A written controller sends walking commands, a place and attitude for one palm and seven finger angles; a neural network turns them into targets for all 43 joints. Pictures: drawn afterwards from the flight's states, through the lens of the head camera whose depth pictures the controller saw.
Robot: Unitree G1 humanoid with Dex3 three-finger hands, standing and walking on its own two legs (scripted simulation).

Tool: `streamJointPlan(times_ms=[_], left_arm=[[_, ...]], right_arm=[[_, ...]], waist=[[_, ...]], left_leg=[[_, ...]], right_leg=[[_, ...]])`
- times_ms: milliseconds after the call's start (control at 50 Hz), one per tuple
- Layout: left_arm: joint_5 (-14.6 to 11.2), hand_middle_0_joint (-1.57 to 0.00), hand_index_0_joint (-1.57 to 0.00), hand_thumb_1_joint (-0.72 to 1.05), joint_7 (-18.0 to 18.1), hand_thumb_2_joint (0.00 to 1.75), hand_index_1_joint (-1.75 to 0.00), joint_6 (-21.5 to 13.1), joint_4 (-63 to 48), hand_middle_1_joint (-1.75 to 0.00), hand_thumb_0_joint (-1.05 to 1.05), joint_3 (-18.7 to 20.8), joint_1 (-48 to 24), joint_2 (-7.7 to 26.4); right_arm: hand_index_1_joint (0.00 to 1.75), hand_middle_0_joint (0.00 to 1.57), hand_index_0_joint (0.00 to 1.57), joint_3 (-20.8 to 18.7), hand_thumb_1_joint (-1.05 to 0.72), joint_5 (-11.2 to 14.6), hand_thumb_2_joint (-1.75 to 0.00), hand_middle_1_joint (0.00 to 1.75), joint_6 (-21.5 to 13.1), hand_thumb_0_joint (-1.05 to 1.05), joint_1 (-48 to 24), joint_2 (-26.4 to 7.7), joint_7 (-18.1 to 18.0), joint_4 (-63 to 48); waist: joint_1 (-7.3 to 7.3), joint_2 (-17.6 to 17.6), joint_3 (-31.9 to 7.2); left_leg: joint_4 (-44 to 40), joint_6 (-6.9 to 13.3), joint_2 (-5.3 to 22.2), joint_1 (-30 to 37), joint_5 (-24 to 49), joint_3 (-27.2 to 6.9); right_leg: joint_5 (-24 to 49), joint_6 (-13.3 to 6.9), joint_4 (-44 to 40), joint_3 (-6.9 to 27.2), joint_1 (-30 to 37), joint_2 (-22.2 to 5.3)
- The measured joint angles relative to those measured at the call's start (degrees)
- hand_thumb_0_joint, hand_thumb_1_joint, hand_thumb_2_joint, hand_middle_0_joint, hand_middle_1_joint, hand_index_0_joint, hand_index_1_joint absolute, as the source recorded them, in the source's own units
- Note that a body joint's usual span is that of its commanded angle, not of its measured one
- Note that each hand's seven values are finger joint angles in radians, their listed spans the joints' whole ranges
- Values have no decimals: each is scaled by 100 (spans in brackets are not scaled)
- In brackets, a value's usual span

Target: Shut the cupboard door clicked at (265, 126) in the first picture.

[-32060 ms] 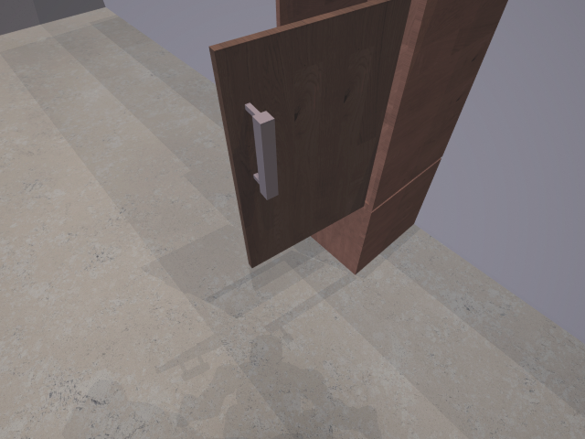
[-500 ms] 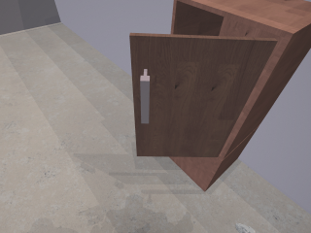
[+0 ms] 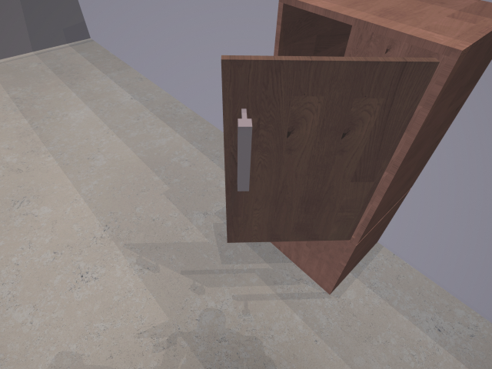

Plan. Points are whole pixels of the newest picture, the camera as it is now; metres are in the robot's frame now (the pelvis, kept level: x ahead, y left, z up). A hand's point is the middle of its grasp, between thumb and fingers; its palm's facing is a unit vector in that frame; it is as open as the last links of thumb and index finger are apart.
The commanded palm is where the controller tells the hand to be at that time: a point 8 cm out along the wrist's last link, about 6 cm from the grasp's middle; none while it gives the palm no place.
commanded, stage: come to a stop and stand still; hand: left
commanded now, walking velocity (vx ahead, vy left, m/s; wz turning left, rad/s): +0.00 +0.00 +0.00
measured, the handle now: (243, 151) +0.53 +0.04 +0.06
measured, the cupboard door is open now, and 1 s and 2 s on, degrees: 50 50 50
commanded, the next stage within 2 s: look again from close up in 0.06 s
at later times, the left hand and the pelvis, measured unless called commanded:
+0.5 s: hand out of the picture +0.01 +0.17 -0.16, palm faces +0.01 -0.97 -0.25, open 7.3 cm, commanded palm none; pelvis +0.01 -0.03 +0.01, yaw +0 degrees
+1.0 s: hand out of the picture +0.08 +0.15 -0.16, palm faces +0.02 -0.97 -0.25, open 7.3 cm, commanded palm none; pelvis +0.05 -0.05 +0.01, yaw +2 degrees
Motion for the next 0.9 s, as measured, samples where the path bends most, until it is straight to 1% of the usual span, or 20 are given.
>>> streamJointPlan(times_ms=[100, 240, 420, 560, 820, 900], left_arm=[[5, -20, -20, 91, -7, 90, -30, -19, 138, -30, 0, 11, -50, 74], [4, -20, -20, 91, -15, 90, -30, -57, 300, -30, 0, 7, 7, 104], [-15, -20, -20, 91, -29, 90, -30, -115, 486, -30, 0, -29, 75, 60], [-41, -20, -20, 91, -37, 90, -30, -164, 582, -30, 0, -53, -57, 77], [-69, -20, -20, 91, -36, 90, -30, -212, 582, -30, 0, -59, -549, 326], [-99, -20, -20, 91, 26, 90, -30, -187, 623, -30, 0, -83, -613, 325]], right_arm=[[30, 20, 20, 0, -91, 1, -90, 30, -10, 0, -34, -23, 17, 150], [30, 20, 20, 17, -91, 4, -90, 30, -21, 0, -142, -18, 43, 274], [30, 20, 20, 52, -91, 21, -90, 30, -63, 0, -286, -31, 58, 397], [30, 20, 20, 82, -91, 31, -90, 30, -102, 0, -351, -98, 50, 546], [30, 20, 20, 142, -91, 29, -90, 30, -126, 0, -559, -293, 56, 688], [30, 20, 20, 189, -91, 9, -90, 30, -106, 0, -582, -236, 17, 737]], waist=[[-32, -1, -22], [-10, 39, -56], [24, 91, -68], [24, 76, -22], [-17, 72, 82], [-52, 61, 13]], left_leg=[[-120, -36, 17, 64, 74, -6], [-176, -117, 51, 88, 101, -41], [-208, -224, 149, 80, 91, -103], [-300, -286, 210, 165, 91, -158], [-555, -385, 272, 405, 109, -256], [-636, -421, 280, 476, 97, -311]], right_leg=[[86, 40, -122, -21, 63, 9], [226, 85, -218, -55, 103, 39], [236, 29, -313, -117, 130, 136], [236, -30, -435, -170, 235, 201], [218, -109, -684, -258, 491, 275], [177, -113, -744, -308, 569, 285]])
